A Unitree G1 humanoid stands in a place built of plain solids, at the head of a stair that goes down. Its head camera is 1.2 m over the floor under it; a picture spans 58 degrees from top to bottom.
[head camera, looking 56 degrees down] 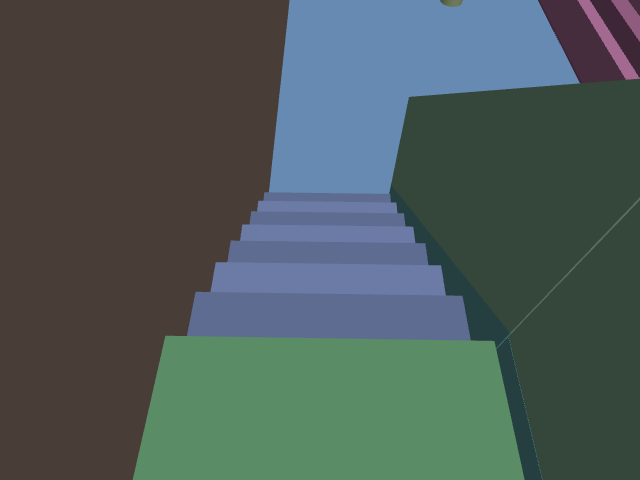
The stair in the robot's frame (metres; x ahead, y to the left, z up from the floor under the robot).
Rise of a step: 0.19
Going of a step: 0.24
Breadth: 0.96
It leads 1 degrees to the right of straight ahead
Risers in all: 8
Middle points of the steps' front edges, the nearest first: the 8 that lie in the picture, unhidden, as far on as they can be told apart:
0.47 -0.03 0.00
0.71 -0.03 -0.19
0.94 -0.04 -0.38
1.18 -0.04 -0.57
1.42 -0.04 -0.75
1.66 -0.05 -0.94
1.90 -0.05 -1.13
2.13 -0.05 -1.32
